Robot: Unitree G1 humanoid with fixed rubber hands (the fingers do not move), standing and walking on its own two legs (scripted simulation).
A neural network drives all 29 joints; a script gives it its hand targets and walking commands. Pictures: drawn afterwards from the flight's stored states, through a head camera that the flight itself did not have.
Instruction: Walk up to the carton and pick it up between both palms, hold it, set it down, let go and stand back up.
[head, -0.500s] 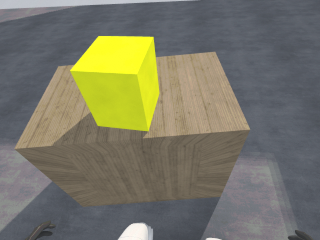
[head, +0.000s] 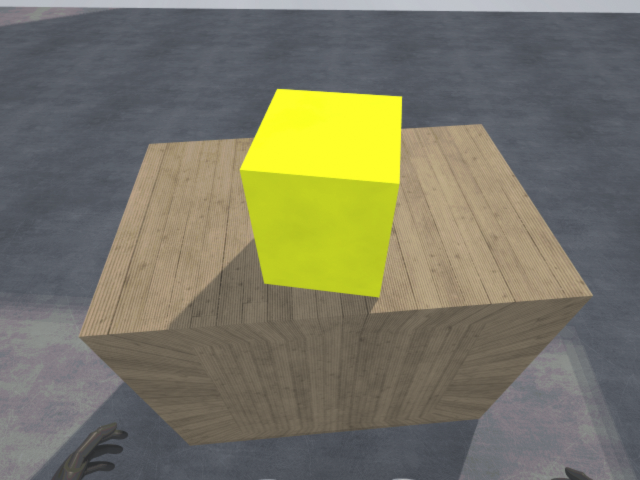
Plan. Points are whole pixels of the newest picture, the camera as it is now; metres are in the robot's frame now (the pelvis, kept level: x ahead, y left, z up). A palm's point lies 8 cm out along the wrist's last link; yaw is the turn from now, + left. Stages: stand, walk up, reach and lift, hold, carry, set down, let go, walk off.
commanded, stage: walk up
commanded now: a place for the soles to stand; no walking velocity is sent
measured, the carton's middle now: (329, 195) +0.53 +0.01 +0.04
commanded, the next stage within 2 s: none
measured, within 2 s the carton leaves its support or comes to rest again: neither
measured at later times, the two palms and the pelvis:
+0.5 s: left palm out of the picture +0.14 +0.33 -0.06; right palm out of the picture +0.11 -0.30 -0.06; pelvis +0.02 +0.01 +0.03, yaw -1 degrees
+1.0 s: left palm out of the picture +0.14 +0.29 -0.06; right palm out of the picture +0.12 -0.33 -0.08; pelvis +0.04 -0.02 +0.04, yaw +2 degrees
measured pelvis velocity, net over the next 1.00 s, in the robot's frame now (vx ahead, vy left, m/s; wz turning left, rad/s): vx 0.04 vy -0.02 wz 0.03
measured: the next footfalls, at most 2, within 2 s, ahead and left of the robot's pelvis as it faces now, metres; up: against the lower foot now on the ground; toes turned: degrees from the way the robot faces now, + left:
none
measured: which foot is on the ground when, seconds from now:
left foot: down 0.00-1.00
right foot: down 0.00-1.00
